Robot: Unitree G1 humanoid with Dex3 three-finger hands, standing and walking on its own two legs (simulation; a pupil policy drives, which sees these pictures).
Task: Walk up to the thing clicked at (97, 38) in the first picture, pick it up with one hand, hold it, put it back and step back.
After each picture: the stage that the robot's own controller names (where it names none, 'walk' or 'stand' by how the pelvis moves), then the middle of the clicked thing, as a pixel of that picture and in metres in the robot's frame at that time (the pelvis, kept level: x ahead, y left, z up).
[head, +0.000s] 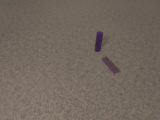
stand; (98, 42) +1.29 -0.21 -0.65
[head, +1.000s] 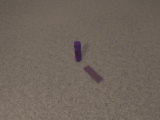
walk; (77, 51) +1.18 +0.11 -0.63
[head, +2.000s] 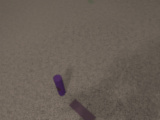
walk; (59, 85) +0.71 +0.24 -0.65
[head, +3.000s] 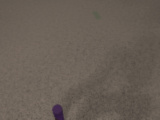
walk; (58, 115) +0.48 +0.19 -0.65
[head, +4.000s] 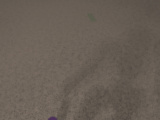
stand; out of the picture +0.40 +0.18 -0.65
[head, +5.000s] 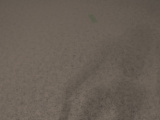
stand; out of the picture +0.38 +0.18 -0.66
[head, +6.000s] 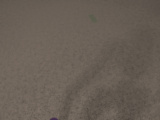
stand; out of the picture +0.40 +0.19 -0.66
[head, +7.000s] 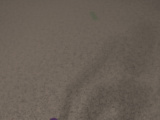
stand; out of the picture +0.38 +0.20 -0.66
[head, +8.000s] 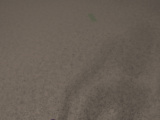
stand; out of the picture +0.38 +0.20 -0.66
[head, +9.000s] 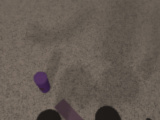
go down; (43, 83) +0.43 +0.18 -0.46
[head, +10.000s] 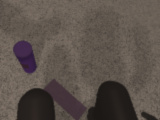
go down; (27, 59) +0.48 +0.20 -0.28
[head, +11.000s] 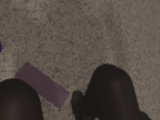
close in; out of the picture +0.47 +0.23 -0.19
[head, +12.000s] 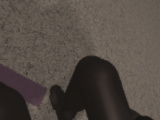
close; out of the picture +0.46 +0.26 -0.17
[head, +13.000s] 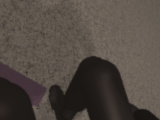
lift; out of the picture +0.44 +0.25 -0.17
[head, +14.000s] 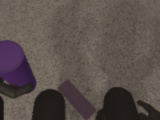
lift; (18, 73) +0.33 +0.20 -0.02
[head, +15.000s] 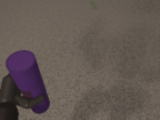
hold; (32, 87) +0.31 +0.16 +0.05
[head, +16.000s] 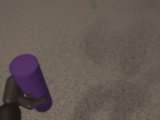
hold; (35, 88) +0.31 +0.16 +0.04
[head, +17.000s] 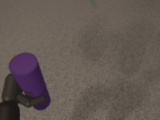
crouch; (34, 86) +0.32 +0.16 +0.04
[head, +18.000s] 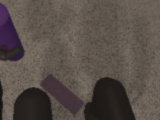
crouch; (6, 38) +0.46 +0.19 -0.05
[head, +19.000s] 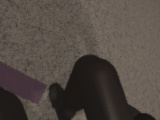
lower; out of the picture +0.46 +0.26 -0.17
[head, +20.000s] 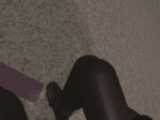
lower; out of the picture +0.46 +0.26 -0.18
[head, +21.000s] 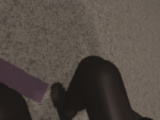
lower; out of the picture +0.46 +0.25 -0.17
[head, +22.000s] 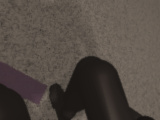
lower; out of the picture +0.45 +0.25 -0.17
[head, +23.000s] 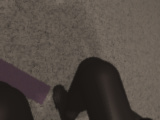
loosen; out of the picture +0.45 +0.23 -0.16
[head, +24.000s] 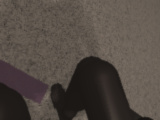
withdraw; out of the picture +0.46 +0.23 -0.18
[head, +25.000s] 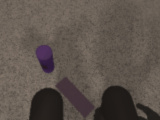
walk; (46, 61) +0.47 +0.16 -0.33
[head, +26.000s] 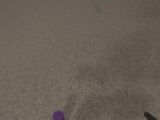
stand; out of the picture +0.40 +0.14 -0.59
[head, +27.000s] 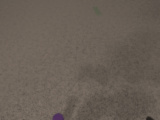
stand; out of the picture +0.39 +0.15 -0.60
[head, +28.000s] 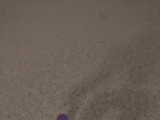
stand; out of the picture +0.40 +0.14 -0.63
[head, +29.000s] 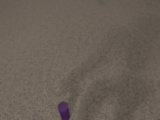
walk; (64, 112) +0.43 +0.13 -0.64
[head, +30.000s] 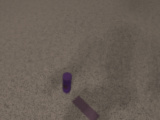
walk; (66, 83) +0.62 +0.04 -0.64
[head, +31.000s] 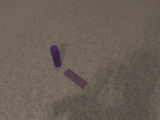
walk; (56, 57) +0.90 +0.24 -0.62
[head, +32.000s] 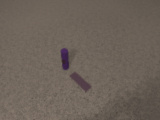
stand; (65, 59) +1.01 +0.16 -0.64
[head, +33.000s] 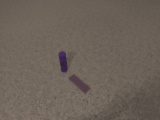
stand; (63, 62) +1.02 +0.18 -0.66
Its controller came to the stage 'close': yes
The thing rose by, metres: 0.69
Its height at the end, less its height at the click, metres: +0.00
